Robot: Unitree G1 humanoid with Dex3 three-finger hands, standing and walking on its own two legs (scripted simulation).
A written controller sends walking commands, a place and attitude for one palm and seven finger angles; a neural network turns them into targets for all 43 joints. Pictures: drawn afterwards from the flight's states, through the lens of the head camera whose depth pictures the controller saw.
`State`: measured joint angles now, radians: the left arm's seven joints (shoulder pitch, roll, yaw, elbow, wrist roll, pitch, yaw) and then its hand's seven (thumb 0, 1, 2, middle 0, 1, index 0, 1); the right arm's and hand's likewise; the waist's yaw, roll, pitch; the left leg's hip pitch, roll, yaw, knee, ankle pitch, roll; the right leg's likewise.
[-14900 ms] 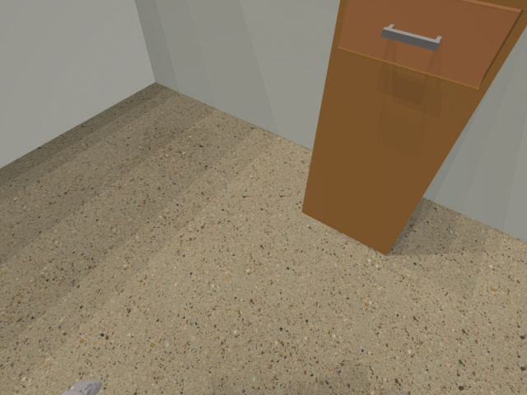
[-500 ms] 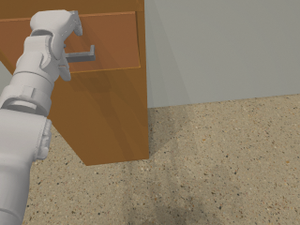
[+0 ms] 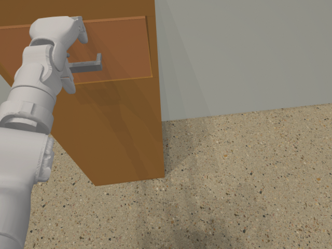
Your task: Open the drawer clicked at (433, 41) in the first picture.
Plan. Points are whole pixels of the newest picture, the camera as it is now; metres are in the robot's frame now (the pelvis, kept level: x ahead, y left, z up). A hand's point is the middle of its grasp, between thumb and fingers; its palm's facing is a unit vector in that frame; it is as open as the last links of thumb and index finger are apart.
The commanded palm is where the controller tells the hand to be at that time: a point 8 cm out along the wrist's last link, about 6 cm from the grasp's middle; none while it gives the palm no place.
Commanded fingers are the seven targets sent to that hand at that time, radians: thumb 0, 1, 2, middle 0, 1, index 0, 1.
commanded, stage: re-aim the fingers above the handle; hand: left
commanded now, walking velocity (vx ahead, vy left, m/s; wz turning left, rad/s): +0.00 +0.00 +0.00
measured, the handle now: (74, 63) +0.56 +0.21 +0.15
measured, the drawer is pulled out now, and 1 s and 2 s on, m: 0.00 0.00 0.00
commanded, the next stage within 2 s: lower the fingers behind the handle in 1.44 s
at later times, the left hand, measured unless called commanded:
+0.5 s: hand (67, 54) +0.52 +0.19 +0.20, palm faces +0.02 -0.02 -1.00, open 13.6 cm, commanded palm +0.50 +0.20 +0.27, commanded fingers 0.00 -0.50 0.30 -0.30 -1.20 -0.30 -1.20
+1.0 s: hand (66, 53) +0.51 +0.19 +0.21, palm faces +0.03 -0.02 -1.00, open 13.8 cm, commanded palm +0.49 +0.19 +0.27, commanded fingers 0.00 -0.50 0.30 -0.30 -1.20 -0.30 -1.20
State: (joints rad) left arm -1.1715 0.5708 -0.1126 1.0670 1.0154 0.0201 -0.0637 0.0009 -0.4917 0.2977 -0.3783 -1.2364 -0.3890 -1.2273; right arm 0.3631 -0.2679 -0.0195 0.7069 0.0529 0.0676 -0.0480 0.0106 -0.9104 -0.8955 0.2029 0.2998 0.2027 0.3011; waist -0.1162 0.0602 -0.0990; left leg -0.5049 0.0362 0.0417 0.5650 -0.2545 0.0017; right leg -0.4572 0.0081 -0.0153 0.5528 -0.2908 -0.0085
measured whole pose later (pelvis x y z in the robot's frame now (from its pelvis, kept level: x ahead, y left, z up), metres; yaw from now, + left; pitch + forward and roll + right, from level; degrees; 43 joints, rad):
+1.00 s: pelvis +0.02 +0.00 +0.00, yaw +1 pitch +9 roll +0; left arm -1.04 0.52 -0.14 0.83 0.96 0.08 -0.13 0.00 -0.49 0.30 -0.33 -1.21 -0.33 -1.21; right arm 0.27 -0.27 -0.02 0.69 0.05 0.12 -0.03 0.01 -0.91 -0.90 0.20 0.30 0.20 0.30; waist -0.05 0.06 -0.10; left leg -0.41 0.02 0.04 0.52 -0.27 0.00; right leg -0.36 0.00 -0.02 0.52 -0.32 -0.01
